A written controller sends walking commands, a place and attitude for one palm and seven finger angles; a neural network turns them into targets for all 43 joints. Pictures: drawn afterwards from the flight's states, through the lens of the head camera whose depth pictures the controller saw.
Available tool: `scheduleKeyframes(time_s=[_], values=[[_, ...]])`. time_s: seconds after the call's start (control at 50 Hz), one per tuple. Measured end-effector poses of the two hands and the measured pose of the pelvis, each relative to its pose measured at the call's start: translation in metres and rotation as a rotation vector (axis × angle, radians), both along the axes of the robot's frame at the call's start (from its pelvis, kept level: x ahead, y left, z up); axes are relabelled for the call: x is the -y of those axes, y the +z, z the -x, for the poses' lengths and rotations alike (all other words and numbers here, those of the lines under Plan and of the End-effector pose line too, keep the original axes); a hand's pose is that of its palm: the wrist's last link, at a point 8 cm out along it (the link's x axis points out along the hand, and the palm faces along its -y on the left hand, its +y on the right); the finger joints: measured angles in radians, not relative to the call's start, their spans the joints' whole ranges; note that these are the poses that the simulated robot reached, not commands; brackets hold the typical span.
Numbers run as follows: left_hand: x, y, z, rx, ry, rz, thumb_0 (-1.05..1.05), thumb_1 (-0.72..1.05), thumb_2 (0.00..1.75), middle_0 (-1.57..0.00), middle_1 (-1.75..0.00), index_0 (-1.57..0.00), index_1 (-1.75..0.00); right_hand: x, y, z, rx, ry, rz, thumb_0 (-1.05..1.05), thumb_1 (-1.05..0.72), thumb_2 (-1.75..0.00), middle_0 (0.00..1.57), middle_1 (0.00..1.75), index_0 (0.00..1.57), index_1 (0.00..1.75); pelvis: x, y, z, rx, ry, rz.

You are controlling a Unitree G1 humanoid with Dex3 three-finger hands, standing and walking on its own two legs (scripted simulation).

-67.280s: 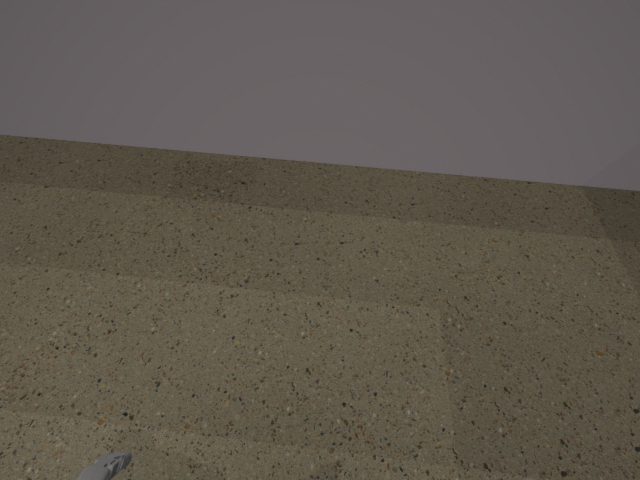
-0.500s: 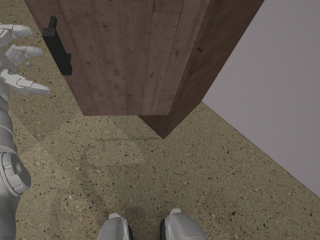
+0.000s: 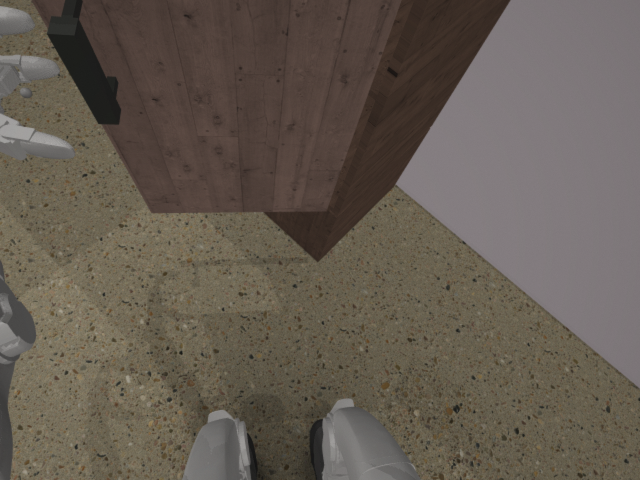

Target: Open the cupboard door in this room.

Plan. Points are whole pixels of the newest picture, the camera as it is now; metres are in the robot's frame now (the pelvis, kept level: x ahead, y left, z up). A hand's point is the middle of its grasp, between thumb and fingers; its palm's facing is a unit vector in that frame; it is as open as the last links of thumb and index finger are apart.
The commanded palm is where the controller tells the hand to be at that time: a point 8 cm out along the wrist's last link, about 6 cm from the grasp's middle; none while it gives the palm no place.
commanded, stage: move the hooked fingers beside the handle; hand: left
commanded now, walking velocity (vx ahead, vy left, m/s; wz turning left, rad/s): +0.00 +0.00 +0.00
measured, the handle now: (92, 62) +0.58 +0.20 +0.08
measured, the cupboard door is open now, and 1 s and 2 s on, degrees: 47 47 48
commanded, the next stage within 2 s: slide the fingers in behind the handle in 0.04 s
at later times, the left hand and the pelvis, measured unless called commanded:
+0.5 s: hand (45, 95) +0.53 +0.24 +0.08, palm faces -0.06 -1.00 +0.01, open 14.0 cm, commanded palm +0.52 +0.27 +0.08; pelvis +0.01 +0.01 +0.01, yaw +0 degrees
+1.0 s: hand (94, 97) +0.53 +0.19 +0.08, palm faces -0.04 -1.00 -0.02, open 14.0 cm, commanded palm +0.51 +0.24 +0.08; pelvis +0.01 +0.00 +0.00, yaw +0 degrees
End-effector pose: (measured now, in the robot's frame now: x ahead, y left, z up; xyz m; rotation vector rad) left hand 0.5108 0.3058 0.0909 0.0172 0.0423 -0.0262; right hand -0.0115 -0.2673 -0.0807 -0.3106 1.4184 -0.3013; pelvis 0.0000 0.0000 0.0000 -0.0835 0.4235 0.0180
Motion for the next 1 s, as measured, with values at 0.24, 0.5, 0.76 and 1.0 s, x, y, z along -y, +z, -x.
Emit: scheduleKeyframes(time_s=[0.24, 0.5, 0.76, 1.0], values=[[-0.008, -0.002, -0.005, -0.003, -0.019, 0.009, -0.01, -0.5, 0.3, -0.3, -1.2, -0.3, -1.2, -0.013, 0.002, 0.022, -0.075, -0.034, -0.019, 0.0, -0.91, -0.89, 0.2, 0.3, 0.2, 0.3, -0.005, 0.0, -0.004, -0.018, -0.007, 0.007], [0.015, -0.007, -0.003, 0.005, -0.029, 0.022, -0.01, -0.5, 0.3, -0.3, -1.2, -0.3, -1.2, -0.02, 0.006, 0.002, -0.022, -0.018, -0.028, 0.0, -0.91, -0.89, 0.2, 0.3, 0.2, 0.3, -0.014, 0.006, -0.011, 0.001, -0.002, 0.009], [0.039, -0.003, 0.004, 0.009, -0.027, 0.006, -0.01, -0.5, 0.3, -0.3, -1.2, -0.3, -1.2, -0.025, -0.003, -0.01, 0.012, -0.002, -0.074, 0.0, -0.91, -0.89, 0.2, 0.3, 0.2, 0.3, -0.013, 0.008, -0.01, 0.023, 0.003, -0.002], [0.061, -0.005, 0.001, 0.015, -0.014, -0.002, -0.01, -0.5, 0.3, -0.3, -1.2, -0.3, -1.2, -0.011, -0.008, -0.001, 0.01, -0.012, -0.073, 0.0, -0.91, -0.89, 0.2, 0.3, 0.2, 0.3, -0.001, 0.004, -0.005, 0.022, -0.001, -0.016]])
